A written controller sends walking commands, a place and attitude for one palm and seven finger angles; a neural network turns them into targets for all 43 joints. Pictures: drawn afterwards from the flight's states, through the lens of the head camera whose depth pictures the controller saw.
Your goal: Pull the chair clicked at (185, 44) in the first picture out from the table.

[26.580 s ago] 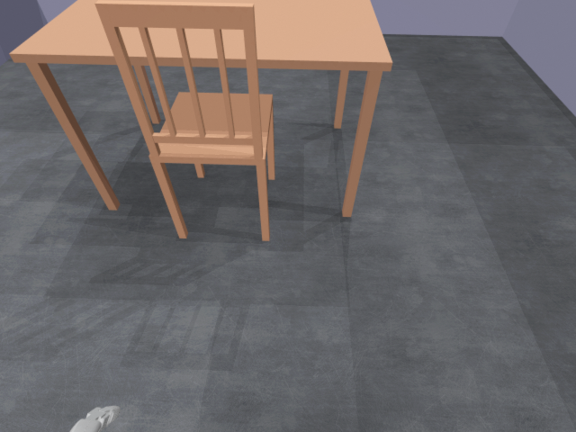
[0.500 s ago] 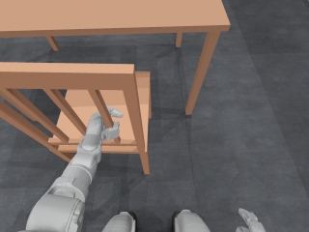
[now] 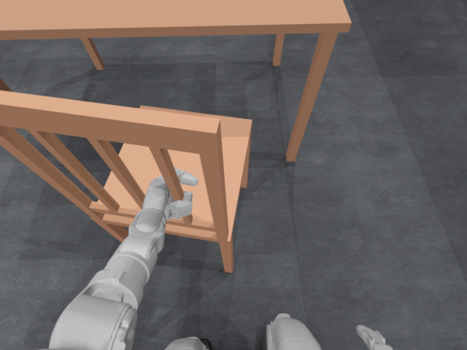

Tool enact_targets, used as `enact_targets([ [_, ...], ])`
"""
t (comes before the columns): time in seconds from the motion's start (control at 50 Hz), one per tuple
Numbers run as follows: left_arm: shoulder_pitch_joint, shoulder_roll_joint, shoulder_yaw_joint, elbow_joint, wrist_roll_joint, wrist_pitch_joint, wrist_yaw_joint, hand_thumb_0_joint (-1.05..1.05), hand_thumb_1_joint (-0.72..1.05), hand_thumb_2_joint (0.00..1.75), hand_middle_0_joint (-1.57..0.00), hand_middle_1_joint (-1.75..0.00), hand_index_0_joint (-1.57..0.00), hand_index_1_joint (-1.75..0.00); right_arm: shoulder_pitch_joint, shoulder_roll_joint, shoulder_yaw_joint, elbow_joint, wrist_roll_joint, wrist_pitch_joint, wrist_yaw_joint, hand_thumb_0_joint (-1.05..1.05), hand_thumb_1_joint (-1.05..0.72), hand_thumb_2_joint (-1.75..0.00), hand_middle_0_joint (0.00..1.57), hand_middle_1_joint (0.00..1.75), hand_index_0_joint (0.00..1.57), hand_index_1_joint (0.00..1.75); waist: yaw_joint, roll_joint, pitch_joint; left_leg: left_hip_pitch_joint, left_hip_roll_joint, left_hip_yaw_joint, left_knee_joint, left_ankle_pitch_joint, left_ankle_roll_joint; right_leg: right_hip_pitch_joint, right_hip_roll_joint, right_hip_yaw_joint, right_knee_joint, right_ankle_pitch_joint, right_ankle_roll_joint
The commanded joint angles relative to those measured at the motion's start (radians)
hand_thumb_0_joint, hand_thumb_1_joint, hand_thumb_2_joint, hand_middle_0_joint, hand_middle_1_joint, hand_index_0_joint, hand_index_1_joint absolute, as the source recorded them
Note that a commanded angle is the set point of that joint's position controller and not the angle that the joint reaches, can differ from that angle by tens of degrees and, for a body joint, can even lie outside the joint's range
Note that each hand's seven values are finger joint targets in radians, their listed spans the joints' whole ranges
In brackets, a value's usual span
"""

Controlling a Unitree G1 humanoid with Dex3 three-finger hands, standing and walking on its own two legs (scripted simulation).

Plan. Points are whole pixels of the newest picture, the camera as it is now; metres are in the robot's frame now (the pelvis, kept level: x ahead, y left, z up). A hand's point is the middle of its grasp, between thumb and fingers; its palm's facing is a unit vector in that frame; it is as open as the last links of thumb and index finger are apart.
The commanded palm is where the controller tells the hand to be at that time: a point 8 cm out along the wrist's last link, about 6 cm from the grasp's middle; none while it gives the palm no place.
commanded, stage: step backward, pulling the chair out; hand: left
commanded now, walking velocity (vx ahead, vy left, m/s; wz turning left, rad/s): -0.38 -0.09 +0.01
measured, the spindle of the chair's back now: (129, 184) +0.41 +0.22 -0.05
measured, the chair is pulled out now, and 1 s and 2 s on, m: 0.35 0.53 0.63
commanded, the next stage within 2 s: stop walking, hand still on the chair in 0.94 s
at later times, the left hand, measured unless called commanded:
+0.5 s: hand (185, 248) +0.28 +0.10 -0.06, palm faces -0.16 -0.97 -0.17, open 5.0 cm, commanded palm +0.27 +0.15 -0.06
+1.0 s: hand (180, 310) +0.18 +0.10 -0.06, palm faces -0.13 -0.98 -0.16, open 5.1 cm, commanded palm +0.17 +0.15 -0.06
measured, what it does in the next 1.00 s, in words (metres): walks backwards: right foot, then left foot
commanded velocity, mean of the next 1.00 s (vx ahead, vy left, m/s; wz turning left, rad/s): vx -0.34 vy -0.05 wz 0.04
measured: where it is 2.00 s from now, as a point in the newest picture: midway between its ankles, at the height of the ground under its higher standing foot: outside the picture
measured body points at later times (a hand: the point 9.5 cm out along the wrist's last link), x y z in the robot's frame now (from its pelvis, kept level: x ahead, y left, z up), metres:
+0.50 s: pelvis -0.10 +0.03 +0.00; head +0.01 +0.02 +0.43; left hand +0.29 +0.15 -0.05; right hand +0.00 -0.26 -0.13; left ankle -0.12 +0.18 -0.74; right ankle -0.04 -0.11 -0.73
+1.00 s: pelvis -0.20 +0.03 +0.00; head -0.10 +0.00 +0.44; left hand +0.18 +0.15 -0.04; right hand -0.11 -0.26 -0.14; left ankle -0.26 +0.18 -0.73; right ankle -0.11 -0.07 -0.74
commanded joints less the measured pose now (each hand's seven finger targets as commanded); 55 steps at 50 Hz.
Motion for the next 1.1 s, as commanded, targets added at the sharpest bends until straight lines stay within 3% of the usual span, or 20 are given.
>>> enact_targets([
  [0.0,-0.374,0.107,0.022,-0.131,0.031,-0.096,0.017,0.00,0.90,0.90,-0.50,-1.45,-0.50,-1.45,0.087,-0.162,-0.054,-0.023,0.003,-0.052,0.015,0.00,-0.90,-0.90,0.20,0.30,0.20,0.30,-0.003,0.147,-0.483,0.477,0.262,-0.175,0.075,1.061,0.090,0.053,0.009,0.001,-0.241,0.076,-0.010],
  [0.04,-0.378,0.116,0.025,-0.129,0.039,-0.122,0.012,0.00,0.90,0.90,-0.50,-1.45,-0.50,-1.45,0.090,-0.157,-0.047,-0.002,0.007,-0.063,0.022,0.00,-0.90,-0.90,0.20,0.30,0.20,0.30,0.003,0.154,-0.519,0.405,0.221,-0.143,0.156,0.953,0.056,0.204,-0.010,0.017,-0.418,0.340,-0.021],
  [0.06,-0.385,0.143,0.035,-0.124,0.044,-0.136,0.010,0.00,0.90,0.90,-0.50,-1.45,-0.50,-1.45,0.078,-0.150,-0.045,-0.001,0.013,-0.065,0.016,0.00,-0.90,-0.90,0.20,0.30,0.20,0.30,0.001,0.097,-0.544,0.234,0.169,-0.079,0.220,0.709,0.013,0.370,-0.090,0.075,-0.420,0.735,-0.046],
  [0.08,-0.388,0.181,0.047,-0.111,0.042,-0.146,0.011,0.00,0.90,0.90,-0.50,-1.45,-0.50,-1.45,0.064,-0.131,-0.038,-0.010,0.019,-0.067,-0.002,0.00,-0.90,-0.90,0.20,0.30,0.20,0.30,0.002,-0.046,-0.528,-0.014,0.072,-0.028,0.306,0.155,-0.036,0.521,-0.235,0.201,-0.372,1.085,-0.108],
  [0.1,-0.289,0.220,0.079,-0.050,0.027,-0.116,0.008,0.00,0.90,0.90,-0.50,-1.45,-0.50,-1.45,0.047,-0.157,-0.044,-0.020,0.023,-0.073,-0.014,0.00,-0.90,-0.90,0.20,0.30,0.20,0.30,0.034,-0.131,-0.502,-0.126,-0.001,-0.076,0.418,-0.226,-0.055,0.530,-0.352,0.273,-0.365,1.283,-0.171],
  [0.12,-0.304,0.222,0.082,-0.049,0.018,-0.084,0.009,0.00,0.90,0.90,-0.50,-1.45,-0.50,-1.45,0.019,-0.163,-0.052,-0.018,0.029,-0.079,-0.014,0.00,-0.90,-0.90,0.20,0.30,0.20,0.30,0.044,-0.210,-0.522,-0.169,-0.001,-0.134,0.504,-0.306,-0.052,0.549,-0.387,0.268,-0.330,1.285,-0.185],
  [0.2,-0.302,0.221,0.103,-0.102,0.030,-0.081,0.023,0.00,0.90,0.90,-0.50,-1.45,-0.50,-1.45,-0.038,-0.127,-0.015,-0.021,0.016,-0.085,-0.024,0.00,-0.90,-0.90,0.20,0.30,0.20,0.30,0.030,-0.067,-0.529,-0.156,-0.008,-0.112,0.423,-0.227,-0.068,0.547,-0.334,0.164,-0.317,1.092,-0.159],
  [0.34,-0.209,0.143,0.039,-0.167,0.012,-0.035,0.029,0.00,0.90,0.90,-0.50,-1.45,-0.50,-1.45,0.006,-0.153,-0.019,-0.052,0.023,-0.038,-0.050,0.00,-0.90,-0.90,0.20,0.30,0.20,0.30,0.015,-0.191,-0.568,0.029,-0.001,-0.026,-0.040,0.020,-0.067,0.539,-0.258,0.080,-0.295,1.006,-0.099],
  [0.38,-0.252,0.116,-0.007,-0.238,0.003,-0.039,0.020,0.00,0.90,0.90,-0.50,-1.45,-0.50,-1.45,0.009,-0.181,-0.034,-0.071,0.023,-0.018,-0.053,0.00,-0.90,-0.90,0.20,0.30,0.20,0.30,-0.001,-0.073,-0.574,0.200,0.110,-0.060,-0.170,0.530,-0.029,0.410,-0.149,0.005,-0.224,0.808,-0.010],
  [0.42,-0.262,0.039,-0.044,-0.261,0.005,-0.044,0.006,0.00,0.90,0.90,-0.50,-1.45,-0.50,-1.45,0.041,-0.193,-0.059,-0.099,0.020,0.003,-0.024,0.00,-0.90,-0.90,0.20,0.30,0.20,0.30,0.000,0.117,-0.557,0.346,0.255,-0.149,-0.088,0.920,0.062,0.194,-0.017,-0.001,-0.127,0.282,0.018],
  [0.5,-0.370,0.038,-0.034,-0.308,0.040,-0.080,-0.002,0.00,0.90,0.90,-0.50,-1.45,-0.50,-1.45,0.038,-0.145,-0.056,-0.092,-0.026,-0.009,0.017,0.00,-0.90,-0.90,0.20,0.30,0.20,0.30,-0.013,0.341,-0.509,0.466,0.307,-0.163,-0.042,1.146,0.111,-0.023,0.000,0.018,0.046,-0.077,-0.005],
  [0.62,-0.339,0.099,0.014,-0.162,0.045,-0.108,0.002,0.00,0.90,0.90,-0.50,-1.45,-0.50,-1.45,0.077,-0.147,-0.049,-0.040,0.007,-0.044,0.029,0.00,-0.90,-0.90,0.20,0.30,0.20,0.30,-0.008,0.134,-0.491,0.374,0.241,-0.115,0.130,0.928,0.050,0.254,0.001,0.021,-0.417,0.349,-0.023],
  [0.64,-0.346,0.119,0.017,-0.159,0.050,-0.122,0.000,0.00,0.90,0.90,-0.50,-1.45,-0.50,-1.45,0.073,-0.134,-0.044,-0.042,0.015,-0.047,0.021,0.00,-0.90,-0.90,0.20,0.30,0.20,0.30,-0.010,0.036,-0.504,0.202,0.167,-0.049,0.205,0.627,0.004,0.412,-0.077,0.073,-0.435,0.743,-0.046],
  [0.66,-0.350,0.158,0.032,-0.138,0.041,-0.132,-0.002,0.00,0.90,0.90,-0.50,-1.45,-0.50,-1.45,0.053,-0.119,-0.040,-0.047,0.021,-0.053,0.003,0.00,-0.90,-0.90,0.20,0.30,0.20,0.30,-0.004,-0.110,-0.500,-0.011,0.056,-0.005,0.309,0.012,-0.044,0.524,-0.237,0.204,-0.400,1.072,-0.113],
  [0.7,-0.265,0.186,0.064,-0.058,0.014,-0.087,-0.002,0.00,0.90,0.90,-0.50,-1.45,-0.50,-1.45,0.019,-0.153,-0.064,-0.045,0.040,-0.077,-0.007,0.00,-0.90,-0.90,0.20,0.30,0.20,0.30,0.035,-0.255,-0.510,-0.095,-0.006,-0.138,0.550,-0.291,-0.051,0.463,-0.352,0.233,-0.364,1.138,-0.160],
  [0.76,-0.277,0.154,0.070,-0.073,0.028,-0.096,0.008,0.00,0.90,0.90,-0.50,-1.45,-0.50,-1.45,-0.013,-0.101,-0.018,-0.035,0.019,-0.087,-0.010,0.00,-0.90,-0.90,0.20,0.30,0.20,0.30,0.023,-0.086,-0.526,-0.130,-0.010,-0.116,0.509,-0.224,-0.067,0.501,-0.309,0.151,-0.350,0.973,-0.177],
  [0.88,-0.228,0.116,0.037,-0.101,0.005,-0.070,0.022,0.00,0.90,0.90,-0.50,-1.45,-0.50,-1.45,0.027,-0.133,-0.013,-0.057,0.029,-0.079,-0.030,0.00,-0.90,-0.90,0.20,0.30,0.20,0.30,0.031,-0.164,-0.551,-0.032,-0.019,-0.037,0.157,-0.163,-0.054,0.517,-0.278,0.135,-0.361,0.883,-0.150],
  [0.96,-0.228,0.082,-0.014,-0.141,-0.005,-0.065,0.016,0.00,0.90,0.90,-0.50,-1.45,-0.50,-1.45,0.072,-0.159,-0.026,-0.057,0.035,-0.061,-0.040,0.00,-0.90,-0.90,0.20,0.30,0.20,0.30,0.004,-0.131,-0.581,0.136,0.044,0.000,-0.160,0.118,-0.037,0.474,-0.206,0.075,-0.320,0.728,-0.076],
  [1.02,-0.283,0.015,-0.062,-0.188,-0.006,-0.070,0.000,0.00,0.90,0.90,-0.50,-1.45,-0.50,-1.45,0.087,-0.194,-0.052,-0.088,0.033,-0.037,-0.021,0.00,-0.90,-0.90,0.20,0.30,0.20,0.30,0.003,0.132,-0.545,0.294,0.237,-0.119,-0.127,0.656,0.054,0.251,-0.027,-0.004,-0.218,0.357,0.014],
  [1.08,-0.364,0.015,-0.060,-0.389,0.010,-0.077,-0.006,0.00,0.90,0.90,-0.50,-1.45,-0.50,-1.45,0.016,-0.134,-0.026,-0.141,0.006,-0.049,-0.015,0.00,-0.90,-0.90,0.20,0.30,0.20,0.30,0.008,0.283,-0.465,0.262,0.265,-0.157,-0.126,0.682,0.091,0.200,-0.017,-0.008,-0.152,0.041,-0.005],
])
